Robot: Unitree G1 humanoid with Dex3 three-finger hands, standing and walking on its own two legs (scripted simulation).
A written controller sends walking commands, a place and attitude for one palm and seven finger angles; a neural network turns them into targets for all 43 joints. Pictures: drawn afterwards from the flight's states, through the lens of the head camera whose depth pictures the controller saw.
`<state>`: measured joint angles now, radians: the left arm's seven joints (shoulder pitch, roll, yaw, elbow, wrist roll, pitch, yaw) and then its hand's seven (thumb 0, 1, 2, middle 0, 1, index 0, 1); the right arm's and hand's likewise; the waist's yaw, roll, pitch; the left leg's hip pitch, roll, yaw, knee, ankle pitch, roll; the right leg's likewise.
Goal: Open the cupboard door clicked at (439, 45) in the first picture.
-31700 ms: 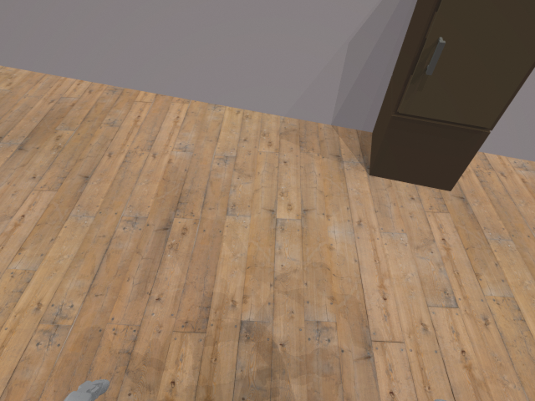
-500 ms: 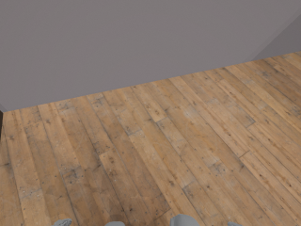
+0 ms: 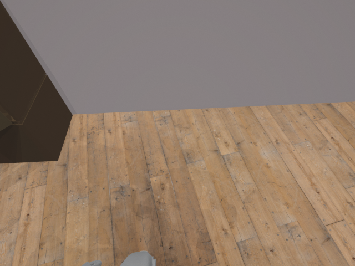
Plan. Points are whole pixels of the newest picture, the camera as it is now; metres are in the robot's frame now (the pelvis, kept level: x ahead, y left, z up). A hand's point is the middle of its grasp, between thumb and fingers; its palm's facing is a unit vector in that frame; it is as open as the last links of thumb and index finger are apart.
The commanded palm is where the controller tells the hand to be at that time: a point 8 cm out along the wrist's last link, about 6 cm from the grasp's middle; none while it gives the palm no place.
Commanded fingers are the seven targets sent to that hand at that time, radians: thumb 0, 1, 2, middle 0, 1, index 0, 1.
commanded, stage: turn to face it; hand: left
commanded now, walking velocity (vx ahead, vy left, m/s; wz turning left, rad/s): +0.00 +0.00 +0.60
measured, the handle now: out of the picture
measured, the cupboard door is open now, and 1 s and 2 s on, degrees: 44 44 44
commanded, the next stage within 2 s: take the last steps up to it in 1.28 s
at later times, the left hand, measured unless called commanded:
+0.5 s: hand out of the picture +0.05 +0.22 -0.16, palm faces +0.30 -0.91 -0.30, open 7.4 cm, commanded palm none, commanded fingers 0.00 0.90 0.90 -0.20 -0.30 -0.20 -0.30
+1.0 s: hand out of the picture -0.06 +0.19 -0.19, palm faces +0.60 -0.76 -0.24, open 7.4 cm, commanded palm none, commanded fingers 0.00 0.90 0.90 -0.20 -0.30 -0.20 -0.30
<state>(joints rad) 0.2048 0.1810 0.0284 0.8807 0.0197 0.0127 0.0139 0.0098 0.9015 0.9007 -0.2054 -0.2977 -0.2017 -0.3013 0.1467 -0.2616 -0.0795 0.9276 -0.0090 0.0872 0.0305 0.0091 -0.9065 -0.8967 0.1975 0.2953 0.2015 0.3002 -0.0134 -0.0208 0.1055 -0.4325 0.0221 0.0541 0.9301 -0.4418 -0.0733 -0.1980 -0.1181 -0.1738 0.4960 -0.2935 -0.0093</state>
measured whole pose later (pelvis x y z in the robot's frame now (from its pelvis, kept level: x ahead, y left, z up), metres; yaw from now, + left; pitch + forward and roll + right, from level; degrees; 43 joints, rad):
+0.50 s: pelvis +0.01 -0.02 -0.02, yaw +17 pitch +1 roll +1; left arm 0.14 0.26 0.06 0.86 0.01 0.03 0.00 0.01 0.91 0.90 -0.20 -0.30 -0.20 -0.30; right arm 0.18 -0.23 -0.05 0.91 -0.02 0.06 0.01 0.01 -0.90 -0.90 0.20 0.30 0.21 0.30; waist -0.01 0.01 0.08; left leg -0.34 -0.02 -0.12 0.58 -0.26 -0.04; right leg -0.31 -0.04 -0.01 0.60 -0.34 0.06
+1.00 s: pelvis +0.02 -0.02 -0.01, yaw +35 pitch +0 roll +0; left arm 0.19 0.27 0.07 0.93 0.01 0.07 0.01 0.01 0.91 0.90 -0.20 -0.30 -0.20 -0.30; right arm 0.13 -0.21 -0.04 0.90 -0.02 0.03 0.00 0.01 -0.90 -0.90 0.20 0.30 0.20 0.30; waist 0.01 -0.07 0.10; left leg -0.30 0.00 0.03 0.59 -0.29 0.02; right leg -0.45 -0.11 -0.05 1.07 -0.50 0.07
